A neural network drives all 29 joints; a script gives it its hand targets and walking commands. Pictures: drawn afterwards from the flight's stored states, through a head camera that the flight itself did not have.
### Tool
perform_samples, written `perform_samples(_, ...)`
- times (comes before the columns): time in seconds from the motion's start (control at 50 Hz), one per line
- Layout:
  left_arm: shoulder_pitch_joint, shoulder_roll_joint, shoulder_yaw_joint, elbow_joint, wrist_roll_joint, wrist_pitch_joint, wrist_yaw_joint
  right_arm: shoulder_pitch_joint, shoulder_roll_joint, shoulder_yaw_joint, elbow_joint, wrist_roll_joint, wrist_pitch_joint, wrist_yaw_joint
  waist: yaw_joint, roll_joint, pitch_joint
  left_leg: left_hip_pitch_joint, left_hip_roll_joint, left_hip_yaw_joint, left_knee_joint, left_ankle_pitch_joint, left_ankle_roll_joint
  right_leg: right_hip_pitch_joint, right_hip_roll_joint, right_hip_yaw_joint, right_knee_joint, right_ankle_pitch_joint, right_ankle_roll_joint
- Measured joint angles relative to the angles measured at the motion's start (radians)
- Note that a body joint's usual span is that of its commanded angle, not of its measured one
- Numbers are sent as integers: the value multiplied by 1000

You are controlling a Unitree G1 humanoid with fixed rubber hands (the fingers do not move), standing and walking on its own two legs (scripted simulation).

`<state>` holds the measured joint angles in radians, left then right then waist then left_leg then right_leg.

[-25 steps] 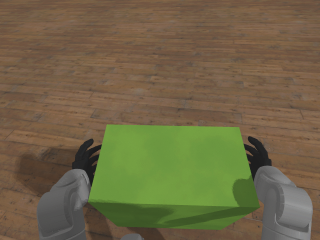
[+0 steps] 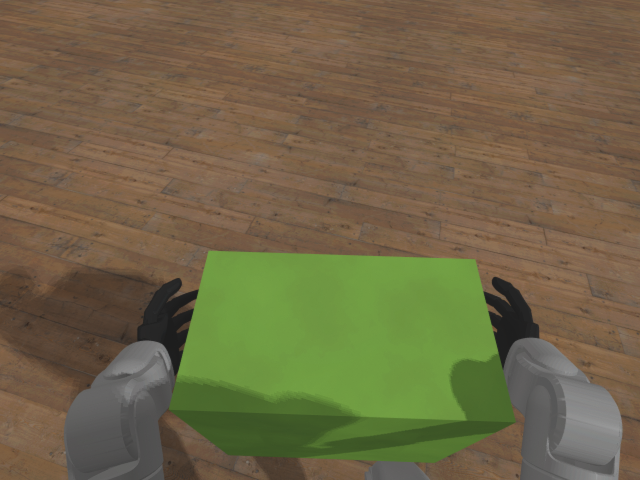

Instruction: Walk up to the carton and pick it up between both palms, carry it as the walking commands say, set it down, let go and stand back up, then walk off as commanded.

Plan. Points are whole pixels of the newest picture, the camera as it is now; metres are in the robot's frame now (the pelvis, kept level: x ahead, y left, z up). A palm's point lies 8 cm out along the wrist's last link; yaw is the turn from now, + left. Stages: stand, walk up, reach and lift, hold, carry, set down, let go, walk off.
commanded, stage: carry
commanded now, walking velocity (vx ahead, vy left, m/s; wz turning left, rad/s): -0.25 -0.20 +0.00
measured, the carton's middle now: (335, 370) +0.24 +0.00 +0.01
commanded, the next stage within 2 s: none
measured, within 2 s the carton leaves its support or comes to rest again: neither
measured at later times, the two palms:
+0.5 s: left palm out of the picture +0.06 +0.01 +0.07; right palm out of the picture +0.09 -0.37 +0.09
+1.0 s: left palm out of the picture -0.04 -0.16 +0.08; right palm out of the picture -0.01 -0.54 +0.08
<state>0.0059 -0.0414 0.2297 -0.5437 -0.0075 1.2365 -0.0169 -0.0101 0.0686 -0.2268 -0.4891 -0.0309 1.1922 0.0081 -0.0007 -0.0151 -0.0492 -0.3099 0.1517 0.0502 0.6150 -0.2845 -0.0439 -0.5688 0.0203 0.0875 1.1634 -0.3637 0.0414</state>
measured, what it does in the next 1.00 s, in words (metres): steps to the right: right foot, then left foot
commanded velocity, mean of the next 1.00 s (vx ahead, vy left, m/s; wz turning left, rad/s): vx -0.17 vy -0.14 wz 0.00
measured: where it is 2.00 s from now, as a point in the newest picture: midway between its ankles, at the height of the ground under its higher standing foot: outside the picture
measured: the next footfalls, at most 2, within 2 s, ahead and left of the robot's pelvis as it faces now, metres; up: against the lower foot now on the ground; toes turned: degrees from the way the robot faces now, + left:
right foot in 0.14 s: +0.02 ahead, -0.17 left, +0.00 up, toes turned -2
left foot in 0.52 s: -0.22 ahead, -0.08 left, +0.00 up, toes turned +11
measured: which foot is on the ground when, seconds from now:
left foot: down 0.00-0.14, up 0.16-0.50, down 0.52-0.72, up 0.74-1.00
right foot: up 0.00-0.12, down 0.14-0.50, up 0.52-0.70, down 0.72-1.00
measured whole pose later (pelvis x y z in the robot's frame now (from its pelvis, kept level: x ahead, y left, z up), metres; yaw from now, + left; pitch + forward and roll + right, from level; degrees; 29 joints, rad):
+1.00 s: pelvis -0.26 -0.35 +0.00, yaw +4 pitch +2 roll +2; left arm 0.02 -0.10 0.24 -0.57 -0.01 1.17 -0.04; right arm 0.02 0.04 -0.22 -0.58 -0.03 1.19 0.00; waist 0.00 0.00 0.00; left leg -0.43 0.03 0.06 1.03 -0.60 -0.09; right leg -0.43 0.01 -0.04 0.60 -0.21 -0.06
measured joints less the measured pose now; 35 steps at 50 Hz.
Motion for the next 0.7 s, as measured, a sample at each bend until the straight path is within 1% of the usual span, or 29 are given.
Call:
perform_samples(0.06, 0, 12, -10, -1, 0, 7, 2, 0, 0, 0, 0, 0, 6, 0, 1, 3, -1, -56, 23, 1, 0, 36, -20, 37, -6, -43, -121, -32, 1)
perform_samples(0.08, 0, 12, -10, -1, 0, 10, 2, 0, 1, 0, 0, 0, 9, -1, 1, 9, -1, -73, 32, 1, 0, 48, -32, 61, -7, -62, -189, -33, 1)
perform_samples(0.12, 0, 13, -10, -2, 0, 13, 3, 0, 1, 0, -2, 0, 12, -2, 1, 24, -1, -101, 45, 2, 5, 69, -58, 139, -10, -86, -388, 9, -4)
perform_samples(0.14, 0, 10, -10, -5, 0, 11, 3, -1, 0, 0, -5, 0, 12, -2, 1, 35, 2, -119, 51, 1, 22, 71, -61, 171, -5, -90, -476, 45, -28)
perform_samples(0.16, 0, -3, -7, -1, 0, 4, 4, 0, -8, 0, -5, 0, 8, -1, 0, 53, 17, -138, 53, -7, 78, -14, -61, 164, 5, -92, -474, 61, -59)
perform_samples(0.18, 1, -16, -5, 1, 0, 2, 7, 6, -17, 0, -10, 1, 9, 1, 1, 60, 33, -160, 33, -20, 184, -134, -61, 159, 5, -90, -461, 68, -80)
perform_samples(0.2, 3, -28, 1, 1, 1, 2, 8, 9, -21, 0, -12, 2, 12, 2, 1, 59, 45, -181, 5, -28, 307, -213, -61, 159, 1, -85, -460, 78, -94)
perform_samples(0.22, 7, -39, 10, 1, 0, 2, 7, 9, -21, 0, -14, 2, 17, 2, 1, 57, 48, -198, -23, -29, 418, -240, -61, 158, -3, -81, -471, 92, -103)
perform_samples(0.26, 7, -48, 19, 1, 0, -4, 2, 9, -21, 0, -21, 2, 19, 0, 1, 54, 46, -215, -74, -30, 585, -244, -61, 160, -8, -82, -509, 128, -113)
perform_samples(0.28, 7, -48, 19, 1, 0, -11, -2, 9, -21, 0, -27, 2, 18, -1, 1, 54, 43, -214, -92, -31, 642, -234, -61, 160, -8, -91, -531, 146, -115)
perform_samples(0.32, 7, -48, 20, 0, 0, -30, -12, 9, -22, 2, -41, 2, 11, -4, 0, 48, 37, -206, -119, -32, 706, -213, -61, 158, -7, -121, -577, 183, -121)
perform_samples(0.34, 7, -49, 22, 0, 0, -39, -17, 9, -22, 5, -42, 2, 5, -5, 0, 42, 35, -194, -126, -32, 709, -211, -61, 158, -5, -140, -601, 200, -118)
perform_samples(0.36, 7, -49, 26, 1, 0, -43, -21, 9, -22, 8, -42, 2, 1, -7, 0, 34, 32, -178, -128, -32, 694, -211, -61, 158, 0, -161, -629, 220, -114)
perform_samples(0.4, 8, -49, 36, 0, 0, -45, -28, 8, -22, 18, -43, 2, 0, -13, -1, 4, 31, -121, -133, -18, 593, -212, -61, 156, 8, -198, -682, 262, -125)
perform_samples(0.44, 9, -43, 37, -5, 0, -42, -32, 8, -23, 26, -43, 2, 1, -17, -2, -46, 29, -30, -146, 21, 383, -218, -61, 155, 16, -219, -749, 313, -125)
perform_samples(0.46, 9, -40, 34, -8, 0, -41, -32, 8, -23, 27, -44, 3, 0, -18, -3, -70, 28, 28, -153, 49, 241, -221, -61, 154, 24, -226, -784, 340, -108)
perform_samples(0.48, 9, -36, 30, -12, 0, -41, -32, 8, -23, 27, -47, 3, -2, -17, -4, -87, 28, 92, -156, 79, 88, -222, -58, 146, 36, -234, -806, 361, -71)
perform_samples(0.5, 9, -35, 24, -21, 0, -42, -32, 7, -24, 23, -61, 2, 2, -17, -3, -76, 29, 153, -144, 86, -47, -197, -46, 118, 63, -249, -780, 332, -10)
perform_samples(0.52, 3, -29, 13, -29, 0, -45, -31, 7, -20, 14, -76, 2, 0, -14, -5, -53, 33, 174, -118, 66, -107, -172, -16, 60, 88, -253, -658, 211, 25)
perform_samples(0.54, 3, -11, 14, -28, -2, -42, -31, 8, -1, 14, -64, 3, -11, -14, -5, -66, 49, 167, -114, 61, -85, -154, 2, 15, 87, -202, -465, 93, 33)
perform_samples(0.56, 11, -2, 19, -28, -2, -29, -30, 14, 15, 14, -49, 2, -11, -16, -5, -69, 53, 166, -109, 56, -68, -140, 5, -11, 85, -150, -287, 29, 32)
perform_samples(0.58, 20, -1, 25, -29, -2, -17, -30, 22, 26, 14, -39, 2, -6, -17, -4, -61, 48, 166, -98, 49, -65, -127, 2, -19, 81, -109, -158, 3, 26)
perform_samples(0.6, 31, -1, 27, -32, -2, -13, -32, 26, 32, 14, -39, 2, 1, -19, -3, -45, 38, 160, -83, 44, -65, -117, -4, -18, 68, -80, -87, 0, 18)
perform_samples(0.62, 37, 0, 28, -37, -2, -13, -33, 25, 33, 16, -39, 3, 5, -20, -2, -27, 26, 149, -67, 43, -66, -110, -12, -9, 44, -63, -72, 0, 13)
perform_samples(0.66, 36, 0, 27, -50, -2, -17, -34, 24, 33, 16, -50, 3, -1, -19, -2, 11, 18, 124, -32, 45, -55, -102, -34, 29, -10, -46, -123, -1, 4)
perform_samples(0.7, 34, 1, 26, -68, -5, -19, -35, 24, 33, 16, -71, 3, -1, -17, -1, 45, 18, 85, 9, 45, -8, -107, -42, 95, -43, -35, -277, 6, 0)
